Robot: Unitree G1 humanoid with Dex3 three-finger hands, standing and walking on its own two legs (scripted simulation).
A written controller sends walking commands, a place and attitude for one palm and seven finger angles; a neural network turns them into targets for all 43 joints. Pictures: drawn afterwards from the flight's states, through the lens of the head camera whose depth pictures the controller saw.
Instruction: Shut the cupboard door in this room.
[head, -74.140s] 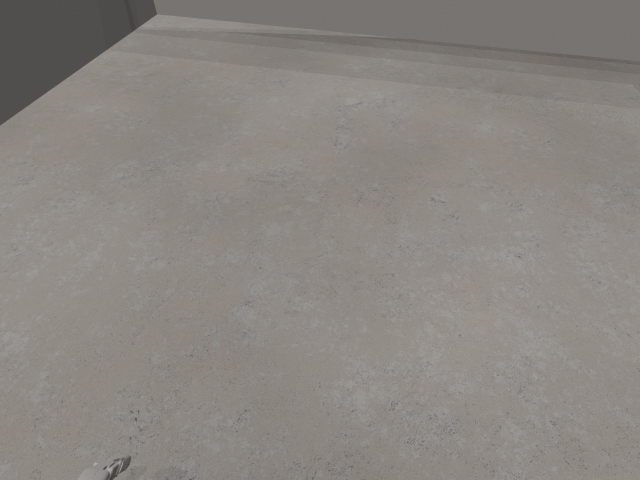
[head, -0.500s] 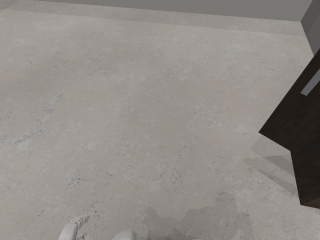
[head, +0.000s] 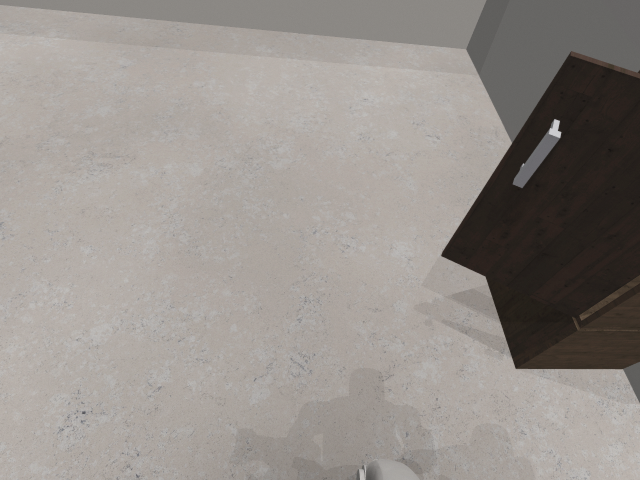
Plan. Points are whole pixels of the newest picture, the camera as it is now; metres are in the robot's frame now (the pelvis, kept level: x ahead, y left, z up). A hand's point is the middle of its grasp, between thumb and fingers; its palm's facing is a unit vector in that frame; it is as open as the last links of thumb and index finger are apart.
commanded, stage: turn to face it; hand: left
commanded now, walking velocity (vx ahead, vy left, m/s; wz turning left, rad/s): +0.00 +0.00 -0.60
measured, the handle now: (536, 153) +0.70 -0.36 +0.01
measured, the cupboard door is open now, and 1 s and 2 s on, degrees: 61 61 61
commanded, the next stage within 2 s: take the last steps up to it in 0.70 s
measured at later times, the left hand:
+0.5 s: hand (238, 452) +0.17 +0.12 -0.16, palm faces -0.27 -0.93 -0.26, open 7.3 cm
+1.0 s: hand (211, 431) +0.19 +0.16 -0.18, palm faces -0.39 -0.90 -0.18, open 7.4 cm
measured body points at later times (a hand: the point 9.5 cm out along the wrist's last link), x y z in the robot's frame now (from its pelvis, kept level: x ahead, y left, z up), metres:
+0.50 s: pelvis +0.02 -0.05 -0.01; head +0.06 -0.07 +0.44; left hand +0.18 +0.17 -0.14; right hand -0.01 -0.31 -0.16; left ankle +0.03 +0.10 -0.67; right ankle -0.02 -0.14 -0.74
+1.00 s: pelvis +0.06 +0.00 +0.00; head +0.10 +0.02 +0.45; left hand +0.22 +0.21 -0.16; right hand -0.01 -0.24 -0.13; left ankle +0.08 +0.07 -0.74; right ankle -0.05 -0.14 -0.65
